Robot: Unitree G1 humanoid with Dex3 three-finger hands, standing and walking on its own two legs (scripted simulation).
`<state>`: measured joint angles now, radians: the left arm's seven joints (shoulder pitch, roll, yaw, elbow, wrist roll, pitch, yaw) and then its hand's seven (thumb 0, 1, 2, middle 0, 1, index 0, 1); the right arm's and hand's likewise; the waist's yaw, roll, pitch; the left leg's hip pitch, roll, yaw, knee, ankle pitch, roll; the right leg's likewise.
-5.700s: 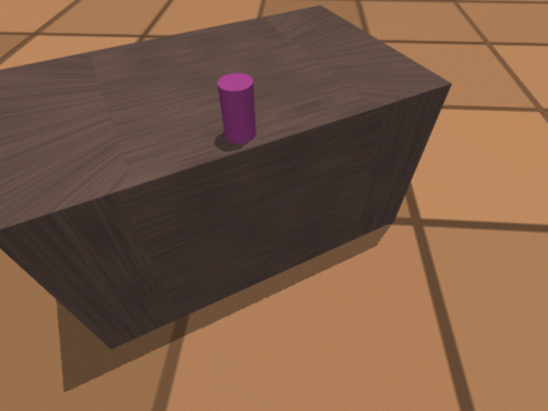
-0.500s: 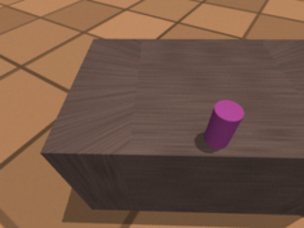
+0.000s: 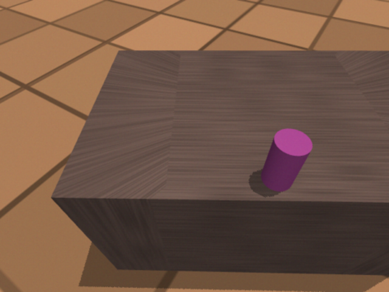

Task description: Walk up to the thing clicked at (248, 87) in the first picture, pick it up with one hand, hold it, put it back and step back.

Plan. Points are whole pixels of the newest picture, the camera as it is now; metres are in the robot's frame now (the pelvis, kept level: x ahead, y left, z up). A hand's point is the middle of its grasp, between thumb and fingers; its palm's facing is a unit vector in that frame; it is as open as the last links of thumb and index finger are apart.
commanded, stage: stand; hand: right
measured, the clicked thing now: (283, 161) +0.41 -0.21 -0.01
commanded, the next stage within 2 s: rise first in 0.08 s
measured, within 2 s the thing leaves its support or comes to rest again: neither
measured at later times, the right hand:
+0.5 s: hand (323, 285) +0.16 -0.26 -0.11, palm faces +0.25 +0.91 -0.32, open 12.9 cm
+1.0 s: hand (349, 266) +0.17 -0.27 -0.01, palm faces +0.36 +0.86 -0.35, open 17.6 cm
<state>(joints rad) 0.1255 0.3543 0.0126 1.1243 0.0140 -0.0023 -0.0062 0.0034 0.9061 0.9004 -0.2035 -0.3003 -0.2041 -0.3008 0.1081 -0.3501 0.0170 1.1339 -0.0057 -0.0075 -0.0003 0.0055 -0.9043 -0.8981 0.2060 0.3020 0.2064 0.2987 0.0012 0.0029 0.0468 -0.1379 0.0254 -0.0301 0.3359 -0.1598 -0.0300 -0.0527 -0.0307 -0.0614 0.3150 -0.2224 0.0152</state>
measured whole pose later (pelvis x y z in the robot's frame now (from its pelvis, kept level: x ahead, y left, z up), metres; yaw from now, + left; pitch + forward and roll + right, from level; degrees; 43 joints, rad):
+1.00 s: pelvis +0.01 +0.00 +0.00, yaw -4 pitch -2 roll +0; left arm 0.26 0.23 0.11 0.61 -0.02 -0.06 0.06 -0.01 -0.51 0.05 -0.06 -0.05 -0.06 -0.05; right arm 0.38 -0.29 -0.21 0.18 0.05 -0.07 -0.06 -0.01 0.58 -0.04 0.05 0.06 0.05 0.06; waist -0.04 -0.04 0.02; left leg -0.15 0.04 0.03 0.41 -0.23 -0.03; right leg -0.10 -0.02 0.00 0.41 -0.28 0.02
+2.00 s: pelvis -0.01 +0.01 +0.00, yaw -4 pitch -3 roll +0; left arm 0.24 0.21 0.15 0.65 0.00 -0.12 0.04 -0.01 -0.54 0.07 -0.06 -0.06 -0.05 -0.06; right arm 0.44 -0.31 -0.32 -0.05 0.04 -0.25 -0.03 -0.01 0.54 -0.06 0.05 0.06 0.06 0.06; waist -0.05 -0.04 0.04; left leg -0.15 0.04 0.04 0.41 -0.20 -0.02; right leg -0.11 -0.02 0.01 0.41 -0.25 0.02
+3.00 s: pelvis -0.01 +0.00 -0.01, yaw -4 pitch +3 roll +1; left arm 0.22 0.23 -0.02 0.68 -0.02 -0.21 0.17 -0.01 -0.53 0.05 -0.06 -0.06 -0.07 -0.06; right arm -0.27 -0.60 -0.57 0.74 0.31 -0.18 0.55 -0.01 0.52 -0.06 0.05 0.05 0.05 0.05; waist 0.01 0.01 -0.04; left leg -0.30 0.04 0.04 0.48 -0.22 -0.03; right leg -0.29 -0.03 0.02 0.55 -0.31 0.01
